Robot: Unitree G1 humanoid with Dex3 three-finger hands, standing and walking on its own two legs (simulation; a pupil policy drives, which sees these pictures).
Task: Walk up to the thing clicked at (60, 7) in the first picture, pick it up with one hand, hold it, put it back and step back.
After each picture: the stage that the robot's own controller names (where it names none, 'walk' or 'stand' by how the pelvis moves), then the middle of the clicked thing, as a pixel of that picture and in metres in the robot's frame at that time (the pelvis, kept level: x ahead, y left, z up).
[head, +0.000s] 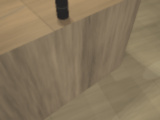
stand; (62, 6) +0.78 +0.11 +0.07
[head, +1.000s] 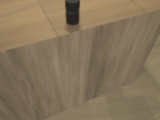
rise first; (72, 11) +0.69 +0.09 +0.09
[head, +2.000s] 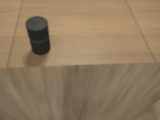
walk; (39, 36) +0.44 +0.20 +0.10
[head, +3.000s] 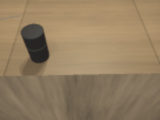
stand; (36, 44) +0.42 +0.17 +0.11
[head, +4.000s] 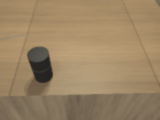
stand; (41, 65) +0.38 +0.16 +0.07
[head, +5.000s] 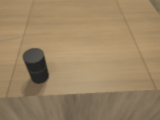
stand; (37, 66) +0.39 +0.17 +0.07
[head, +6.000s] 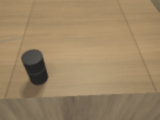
stand; (35, 68) +0.38 +0.18 +0.07
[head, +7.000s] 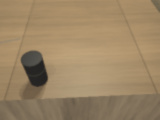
stand; (35, 69) +0.37 +0.18 +0.07
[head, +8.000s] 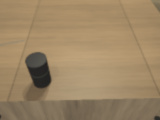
rise first; (39, 71) +0.37 +0.17 +0.07
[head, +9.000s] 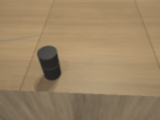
go down; (50, 63) +0.39 +0.16 +0.07
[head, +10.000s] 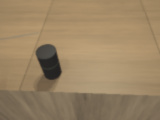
go down; (49, 62) +0.39 +0.16 +0.08
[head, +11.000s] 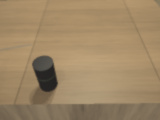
go down; (46, 74) +0.37 +0.15 +0.07
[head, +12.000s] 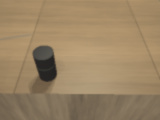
close in; (45, 64) +0.39 +0.15 +0.08
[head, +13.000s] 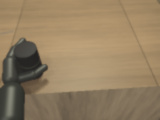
close; (30, 61) +0.39 +0.17 +0.10
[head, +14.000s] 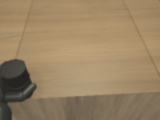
lift; (18, 80) +0.32 +0.21 +0.10
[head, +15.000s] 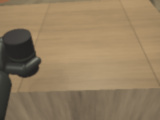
lift; (22, 54) +0.31 +0.18 +0.23
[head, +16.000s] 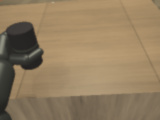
hold; (26, 46) +0.34 +0.17 +0.23
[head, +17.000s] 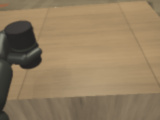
hold; (24, 45) +0.33 +0.17 +0.24
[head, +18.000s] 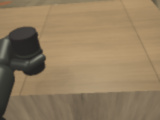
crouch; (28, 51) +0.32 +0.16 +0.23
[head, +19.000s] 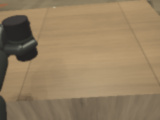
crouch; (21, 38) +0.37 +0.18 +0.25
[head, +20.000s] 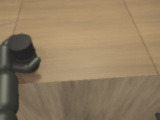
lower; (25, 54) +0.41 +0.18 +0.11
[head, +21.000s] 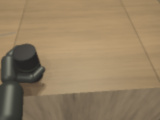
lower; (29, 64) +0.38 +0.17 +0.10
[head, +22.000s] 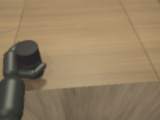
lower; (30, 60) +0.39 +0.17 +0.10
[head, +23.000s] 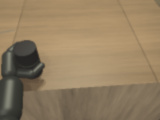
lower; (29, 60) +0.39 +0.17 +0.10
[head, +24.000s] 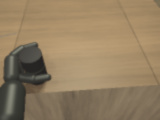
open; (34, 66) +0.37 +0.16 +0.10
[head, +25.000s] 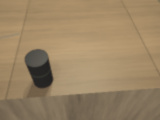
sink last; (40, 69) +0.36 +0.14 +0.09
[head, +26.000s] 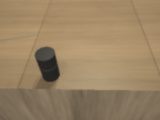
stand; (48, 65) +0.39 +0.16 +0.08
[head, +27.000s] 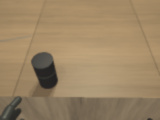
stand; (45, 71) +0.36 +0.15 +0.07
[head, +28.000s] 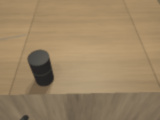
stand; (41, 68) +0.37 +0.16 +0.07
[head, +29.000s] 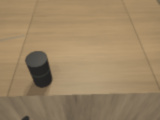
stand; (40, 70) +0.36 +0.16 +0.07
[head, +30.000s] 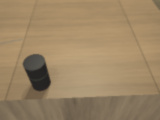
stand; (38, 73) +0.36 +0.16 +0.08
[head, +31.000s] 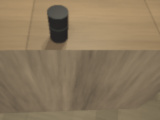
walk; (58, 25) +0.50 +0.09 +0.08
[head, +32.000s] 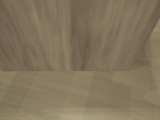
walk; out of the picture +0.88 +0.18 +0.10
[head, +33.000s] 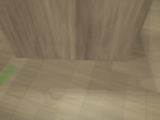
stand; out of the picture +1.14 +0.14 +0.09
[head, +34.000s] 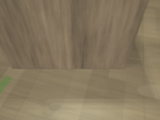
stand; out of the picture +1.10 +0.16 +0.07
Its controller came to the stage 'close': yes
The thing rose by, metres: 0.20
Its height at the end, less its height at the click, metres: +0.00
